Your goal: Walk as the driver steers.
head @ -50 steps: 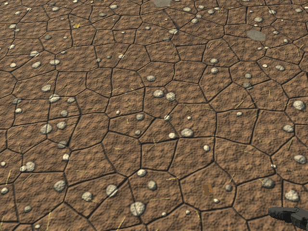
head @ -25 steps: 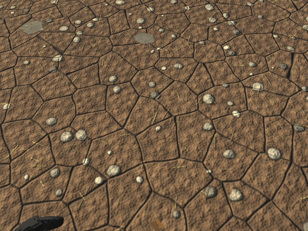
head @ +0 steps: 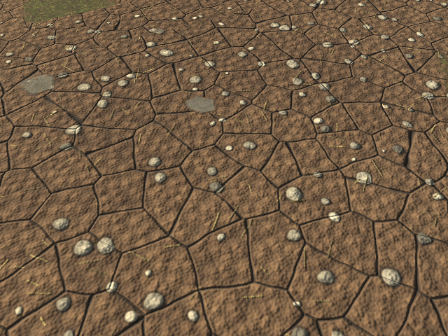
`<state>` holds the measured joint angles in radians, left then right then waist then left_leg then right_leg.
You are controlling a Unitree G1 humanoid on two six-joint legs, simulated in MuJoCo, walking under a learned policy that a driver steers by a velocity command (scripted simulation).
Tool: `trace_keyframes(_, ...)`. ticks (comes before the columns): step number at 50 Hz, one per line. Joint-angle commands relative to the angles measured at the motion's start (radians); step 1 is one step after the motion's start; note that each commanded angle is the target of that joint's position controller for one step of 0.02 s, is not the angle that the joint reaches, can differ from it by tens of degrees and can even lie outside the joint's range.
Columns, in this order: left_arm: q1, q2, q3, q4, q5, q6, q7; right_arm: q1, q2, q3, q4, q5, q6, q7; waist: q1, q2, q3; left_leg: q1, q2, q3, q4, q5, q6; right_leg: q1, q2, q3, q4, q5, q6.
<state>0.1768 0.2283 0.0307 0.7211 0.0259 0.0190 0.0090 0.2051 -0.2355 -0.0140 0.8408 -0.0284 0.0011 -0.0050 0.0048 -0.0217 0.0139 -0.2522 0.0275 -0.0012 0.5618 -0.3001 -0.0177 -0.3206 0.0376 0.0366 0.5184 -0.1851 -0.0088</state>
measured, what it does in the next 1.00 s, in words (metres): walks ahead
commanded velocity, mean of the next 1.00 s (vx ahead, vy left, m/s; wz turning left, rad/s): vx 0.25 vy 0.00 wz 0.14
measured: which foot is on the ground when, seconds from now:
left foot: down 0.00-0.54, up 0.56-1.00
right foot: down 0.00-1.00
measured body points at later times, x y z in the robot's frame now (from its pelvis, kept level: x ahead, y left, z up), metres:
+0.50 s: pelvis +0.07 +0.00 +0.00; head +0.07 -0.01 +0.45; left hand +0.17 +0.27 -0.12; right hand +0.10 -0.27 -0.14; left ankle +0.00 +0.13 -0.73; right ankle +0.08 -0.11 -0.72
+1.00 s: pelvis +0.29 +0.01 -0.02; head +0.32 +0.02 +0.43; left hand +0.19 +0.26 -0.16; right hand +0.55 -0.16 -0.11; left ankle +0.43 +0.13 -0.72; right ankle +0.09 -0.11 -0.73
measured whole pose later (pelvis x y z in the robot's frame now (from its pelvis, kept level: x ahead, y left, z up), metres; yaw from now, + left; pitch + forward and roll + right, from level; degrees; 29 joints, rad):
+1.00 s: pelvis +0.29 +0.01 -0.02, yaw +12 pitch +2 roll -1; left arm 0.40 0.24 0.05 1.00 0.00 -0.07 0.03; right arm 0.00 -0.23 -0.04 0.74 0.03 -0.05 0.07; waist 0.06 0.02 0.05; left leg -0.59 0.00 0.08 0.61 -0.06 0.11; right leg 0.20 0.00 -0.23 0.26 -0.46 0.01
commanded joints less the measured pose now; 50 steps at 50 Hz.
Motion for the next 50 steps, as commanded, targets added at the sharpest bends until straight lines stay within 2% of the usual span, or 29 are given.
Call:
trace_keyframes(1, -0.026, 0.114, 0.038, -0.048, -0.002, -0.012, 0.010, -0.045, -0.128, -0.023, -0.055, 0.011, -0.036, -0.008, 0.007, 0.105, 0.010, -0.116, 0.068, -0.086, -0.198, -0.100, 0.033, 0.107, -0.055, 0.070, -0.060, -0.024, -0.027)
trace_keyframes(7, -0.013, 0.094, 0.040, 0.008, -0.012, -0.022, 0.012, -0.006, -0.119, -0.018, -0.030, 0.016, -0.034, -0.015, -0.014, 0.030, -0.034, -0.033, 0.052, -0.065, -0.152, 0.058, 0.045, 0.125, -0.060, 0.069, -0.052, 0.112, -0.015)
trace_keyframes(14, 0.003, 0.105, 0.046, 0.080, -0.018, -0.012, 0.026, -0.003, -0.110, -0.015, 0.011, 0.020, -0.032, -0.007, -0.011, 0.014, -0.039, -0.007, 0.034, -0.045, -0.152, 0.148, 0.045, 0.172, -0.070, 0.074, -0.049, 0.203, -0.013)
trace_keyframes(15, 0.018, 0.098, 0.045, 0.099, -0.019, -0.010, 0.027, 0.015, -0.107, -0.015, 0.026, 0.021, -0.030, -0.007, -0.012, 0.023, -0.058, 0.002, 0.028, -0.040, -0.168, 0.059, 0.049, 0.182, -0.055, 0.056, -0.045, 0.119, -0.013)
trace_keyframes(16, 0.021, 0.100, 0.047, 0.112, -0.024, -0.008, 0.029, 0.023, -0.122, -0.021, 0.036, 0.026, -0.026, -0.008, -0.014, 0.046, -0.038, -0.008, 0.027, -0.053, -0.190, -0.081, 0.067, 0.156, -0.026, 0.024, -0.019, -0.028, -0.015)
trace_keyframes(17, 0.017, 0.105, 0.050, 0.117, -0.028, -0.009, 0.029, 0.028, -0.149, -0.030, 0.039, 0.033, -0.021, -0.010, -0.019, 0.086, -0.001, -0.017, 0.050, -0.098, -0.222, -0.243, 0.100, 0.092, 0.006, -0.012, 0.028, -0.192, -0.016)
trace_keyframes(18, -0.005, 0.104, 0.051, 0.110, -0.031, -0.018, 0.027, 0.047, -0.171, -0.038, 0.043, 0.039, -0.020, -0.014, -0.031, 0.135, 0.049, -0.004, 0.112, -0.192, -0.280, -0.395, 0.145, -0.010, 0.020, -0.040, 0.086, -0.272, -0.015)
trace_keyframes(19, -0.041, 0.102, 0.050, 0.095, -0.038, -0.034, 0.023, 0.068, -0.196, -0.046, 0.046, 0.046, -0.024, -0.019, -0.044, 0.174, 0.101, 0.022, 0.207, -0.316, -0.352, -0.492, 0.198, -0.111, 0.014, -0.068, 0.154, -0.260, -0.018)
trace_keyframes(20, -0.079, 0.092, 0.046, 0.081, -0.045, -0.054, 0.016, 0.078, -0.217, -0.055, 0.052, 0.050, -0.032, -0.023, -0.053, 0.194, 0.152, 0.026, 0.285, -0.418, -0.395, -0.498, 0.243, -0.173, -0.023, -0.053, 0.200, -0.231, -0.029)
trace_keyframes(22, -0.098, 0.095, 0.047, 0.080, -0.054, -0.086, 0.000, 0.082, -0.209, -0.060, 0.056, 0.046, -0.052, -0.026, -0.052, 0.184, 0.168, 0.096, 0.321, -0.437, -0.395, -0.349, 0.263, -0.249, -0.076, -0.021, 0.223, -0.265, -0.052)
trace_keyframes(24, -0.057, 0.089, 0.048, 0.108, -0.059, -0.105, -0.016, 0.041, -0.203, -0.064, 0.048, 0.060, -0.056, -0.018, -0.014, 0.163, 0.129, 0.089, 0.265, -0.320, -0.357, -0.215, 0.220, -0.114, -0.073, -0.051, 0.062, -0.217, -0.069)
trace_keyframes(25, 0.016, 0.090, 0.053, 0.149, -0.056, -0.108, -0.020, 0.005, -0.203, -0.064, 0.042, 0.066, -0.052, -0.014, 0.028, 0.152, 0.093, 0.007, 0.209, -0.233, -0.319, -0.134, 0.189, 0.076, -0.036, -0.092, -0.039, -0.085, -0.066)
trace_keyframes(26, 0.111, 0.111, 0.068, 0.198, -0.050, -0.105, -0.019, -0.001, -0.188, -0.062, 0.040, 0.062, -0.051, -0.011, 0.062, 0.133, 0.041, -0.069, 0.155, -0.167, -0.243, -0.043, 0.161, 0.253, -0.003, -0.100, -0.043, -0.012, -0.055)
trace_keyframes(27, 0.226, 0.157, 0.088, 0.228, -0.050, -0.103, -0.014, -0.028, -0.147, -0.048, 0.028, 0.053, -0.056, -0.009, 0.114, 0.044, -0.007, -0.159, 0.085, -0.068, -0.042, 0.066, 0.110, 0.395, -0.082, 0.030, -0.099, -0.062, -0.086)
trace_keyframes(28, 0.338, 0.278, 0.117, 0.245, -0.049, -0.103, -0.009, -0.031, -0.075, -0.028, -0.016, 0.046, -0.069, -0.009, 0.133, -0.252, -0.068, -0.376, -0.054, 0.059, 0.316, -0.052, 0.028, 0.564, -0.316, 0.438, -0.256, -0.201, -0.217)
trace_keyframes(29, 0.336, 0.219, 0.093, 0.239, -0.034, -0.116, -0.015, -0.048, -0.124, -0.041, -0.023, 0.063, -0.083, -0.013, 0.137, -0.205, -0.064, -0.491, -0.068, -0.072, 0.540, -0.264, 0.029, 0.549, -0.418, 0.641, -0.332, -0.256, -0.295)
trace_keyframes(30, 0.264, 0.161, 0.072, 0.224, -0.028, -0.128, -0.012, -0.030, -0.149, -0.051, -0.015, 0.092, -0.093, -0.008, 0.097, -0.114, 0.014, -0.564, -0.022, -0.153, 0.629, -0.208, 0.064, 0.513, -0.410, 0.543, -0.324, -0.270, -0.270)
trace_keyframes(31, 0.207, 0.128, 0.060, 0.206, -0.026, -0.135, -0.012, -0.012, -0.145, -0.051, 0.000, 0.099, -0.097, -0.002, 0.068, -0.082, 0.037, -0.571, 0.016, -0.162, 0.628, -0.109, 0.090, 0.483, -0.367, 0.424, -0.333, -0.240, -0.222)
trace_keyframes(32, 0.169, 0.117, 0.053, 0.202, -0.029, -0.137, -0.014, -0.019, -0.142, -0.056, 0.004, 0.087, -0.099, 0.000, 0.053, -0.060, 0.066, -0.577, 0.035, -0.166, 0.586, -0.026, 0.098, 0.457, -0.340, 0.326, -0.351, -0.147, -0.185)
trace_keyframes(34, 0.158, 0.080, 0.037, 0.206, -0.018, -0.133, -0.015, -0.012, -0.126, -0.062, 0.013, 0.071, -0.088, 0.014, 0.034, -0.079, 0.055, -0.513, 0.058, -0.145, 0.525, 0.084, 0.092, 0.413, -0.278, 0.146, -0.354, 0.076, -0.126)
trace_keyframes(36, 0.182, 0.097, 0.038, 0.218, -0.011, -0.132, -0.009, -0.008, -0.090, -0.056, 0.012, 0.066, -0.072, 0.027, 0.032, -0.059, 0.047, -0.506, 0.056, -0.114, 0.503, 0.141, 0.066, 0.385, -0.265, 0.052, -0.362, 0.218, -0.129)
trace_keyframes(38, 0.177, 0.127, 0.041, 0.222, -0.008, -0.131, 0.000, -0.069, -0.074, -0.049, -0.025, 0.062, -0.064, 0.028, 0.037, -0.032, 0.078, -0.522, 0.054, -0.098, 0.409, 0.201, 0.041, 0.338, -0.266, -0.005, -0.394, 0.258, -0.140)
trace_keyframes(40, 0.158, 0.141, 0.039, 0.219, -0.008, -0.130, 0.009, -0.137, -0.062, -0.040, -0.063, 0.056, -0.064, 0.031, 0.044, -0.034, 0.099, -0.478, 0.051, -0.054, 0.265, 0.296, 0.032, 0.284, -0.245, -0.078, -0.422, 0.260, -0.130)
trace_keyframes(43, 0.205, 0.153, 0.039, 0.237, -0.019, -0.127, 0.018, -0.238, -0.046, -0.027, -0.118, 0.051, -0.065, 0.046, 0.073, -0.025, 0.125, -0.429, 0.043, 0.021, 0.129, 0.371, 0.045, 0.283, -0.256, -0.151, -0.435, 0.295, -0.124)
trace_keyframes(45, 0.232, 0.158, 0.040, 0.250, -0.028, -0.118, 0.018, -0.278, -0.047, -0.025, -0.149, 0.053, -0.066, 0.060, 0.073, -0.019, 0.136, -0.432, 0.033, 0.045, 0.075, 0.348, 0.071, 0.348, -0.278, -0.180, -0.401, 0.377, -0.120)
trace_keyframes(46, 0.229, 0.166, 0.042, 0.250, -0.030, -0.112, 0.018, -0.283, -0.054, -0.028, -0.162, 0.055, -0.067, 0.067, 0.060, -0.026, 0.128, -0.420, 0.021, 0.058, 0.056, 0.320, 0.089, 0.384, -0.290, -0.195, -0.367, 0.479, -0.114)
trace_keyframes(48, 0.206, 0.197, 0.051, 0.236, -0.030, -0.098, 0.025, -0.247, -0.087, -0.045, -0.175, 0.056, -0.064, 0.079, 0.011, -0.064, 0.065, -0.333, -0.033, 0.107, 0.060, 0.239, 0.131, 0.450, -0.305, -0.226, -0.239, 0.838, -0.096)
trace_keyframes(49, 0.194, 0.210, 0.056, 0.227, -0.027, -0.087, 0.031, -0.181, -0.112, -0.060, -0.167, 0.057, -0.059, 0.081, -0.032, -0.087, 0.014, -0.254, -0.067, 0.129, 0.075, 0.189, 0.153, 0.468, -0.308, -0.236, -0.128, 1.000, -0.088)
trace_keyframes(50, 0.173, 0.222, 0.059, 0.214, -0.022, -0.074, 0.036, -0.051, -0.156, -0.084, -0.139, 0.057, -0.055, 0.080, -0.101, -0.095, -0.054, -0.102, -0.102, 0.134, 0.065, 0.175, 0.177, 0.434, -0.297, -0.238, 0.054, 1.080, -0.073)
Keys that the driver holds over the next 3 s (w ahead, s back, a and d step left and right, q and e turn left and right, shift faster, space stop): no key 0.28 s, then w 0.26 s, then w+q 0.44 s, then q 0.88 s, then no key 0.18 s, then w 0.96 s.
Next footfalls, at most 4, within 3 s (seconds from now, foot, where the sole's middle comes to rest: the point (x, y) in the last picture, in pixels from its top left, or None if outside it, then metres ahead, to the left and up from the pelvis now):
1.02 left None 0.46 0.13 -0.77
1.52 right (230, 295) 0.65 -0.01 -0.77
1.96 left None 0.44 0.17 -0.77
2.48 right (195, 277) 0.71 0.11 -0.77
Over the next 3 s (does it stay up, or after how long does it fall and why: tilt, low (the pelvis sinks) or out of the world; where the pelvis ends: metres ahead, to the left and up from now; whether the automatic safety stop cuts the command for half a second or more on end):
stays up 0.73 0.32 -0.02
